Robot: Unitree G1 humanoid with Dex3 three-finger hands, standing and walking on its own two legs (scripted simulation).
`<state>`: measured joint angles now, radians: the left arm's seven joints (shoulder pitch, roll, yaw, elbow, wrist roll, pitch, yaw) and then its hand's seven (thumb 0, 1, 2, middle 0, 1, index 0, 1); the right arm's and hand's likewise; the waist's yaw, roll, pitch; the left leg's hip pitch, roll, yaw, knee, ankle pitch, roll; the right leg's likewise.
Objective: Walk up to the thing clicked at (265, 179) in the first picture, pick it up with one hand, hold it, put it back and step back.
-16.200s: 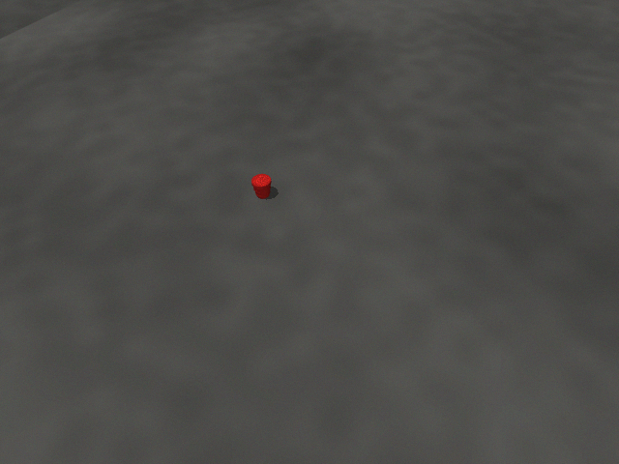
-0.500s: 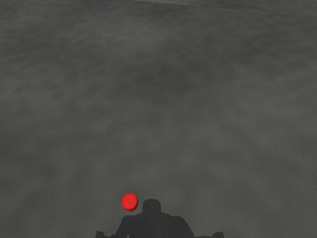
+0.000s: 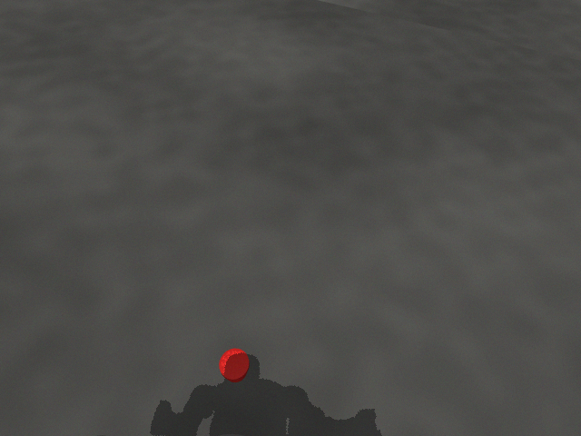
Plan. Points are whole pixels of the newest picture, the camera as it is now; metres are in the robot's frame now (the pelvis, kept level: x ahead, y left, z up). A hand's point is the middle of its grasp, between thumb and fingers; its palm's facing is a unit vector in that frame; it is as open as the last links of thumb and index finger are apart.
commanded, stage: walk up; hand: left
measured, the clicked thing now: (235, 367) +0.41 +0.17 -0.71
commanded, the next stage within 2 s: stand in 0.24 s
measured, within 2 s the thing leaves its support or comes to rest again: neither
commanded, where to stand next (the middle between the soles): +0.03 -0.02 m, yaw -2 degrees
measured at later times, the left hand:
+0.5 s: hand out of the picture +0.07 +0.24 -0.13, palm faces -0.01 -0.93 -0.36, open 7.4 cm
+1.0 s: hand out of the picture +0.09 +0.23 -0.13, palm faces -0.03 -0.94 -0.34, open 7.3 cm
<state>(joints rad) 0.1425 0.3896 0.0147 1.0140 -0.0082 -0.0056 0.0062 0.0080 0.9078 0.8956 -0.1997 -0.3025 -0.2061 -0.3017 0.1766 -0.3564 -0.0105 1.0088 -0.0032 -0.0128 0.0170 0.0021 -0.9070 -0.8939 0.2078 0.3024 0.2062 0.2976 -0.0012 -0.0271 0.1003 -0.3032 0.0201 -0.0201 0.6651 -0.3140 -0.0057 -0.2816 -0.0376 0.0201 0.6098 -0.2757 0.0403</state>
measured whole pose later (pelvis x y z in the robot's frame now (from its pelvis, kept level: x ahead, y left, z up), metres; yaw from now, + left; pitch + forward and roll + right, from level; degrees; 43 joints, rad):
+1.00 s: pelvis +0.01 -0.02 +0.02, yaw +0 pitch -2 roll +0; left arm 0.09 0.35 0.01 1.14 0.00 -0.01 -0.01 0.01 0.91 0.90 -0.20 -0.30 -0.21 -0.30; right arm 0.11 -0.35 -0.01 1.15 -0.01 -0.01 0.02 0.00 -0.91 -0.89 0.21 0.30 0.20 0.30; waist -0.01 0.00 0.06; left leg -0.15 0.03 -0.01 0.35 -0.16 -0.04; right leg -0.16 -0.03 0.02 0.37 -0.17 0.03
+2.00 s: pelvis +0.03 -0.02 +0.02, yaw +0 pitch -2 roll +0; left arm 0.09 0.35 0.00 1.12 0.01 -0.01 0.00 0.01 0.91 0.90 -0.20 -0.30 -0.21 -0.30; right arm 0.09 -0.35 0.00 1.13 -0.01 -0.01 0.01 0.00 -0.91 -0.89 0.21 0.30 0.21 0.30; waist -0.01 0.01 0.05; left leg -0.11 0.04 -0.02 0.33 -0.18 -0.04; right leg -0.12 -0.03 0.01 0.34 -0.19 0.03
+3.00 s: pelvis +0.03 -0.02 +0.02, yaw +0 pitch -2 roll +0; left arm 0.12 0.35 0.00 1.11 0.01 0.00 0.00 0.01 0.91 0.90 -0.20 -0.30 -0.21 -0.30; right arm 0.11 -0.35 0.00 1.12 -0.01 -0.01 0.01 0.00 -0.91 -0.89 0.21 0.30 0.21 0.30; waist 0.00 0.00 0.06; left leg -0.11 0.03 -0.02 0.34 -0.19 -0.04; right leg -0.12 -0.03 0.01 0.35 -0.19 0.03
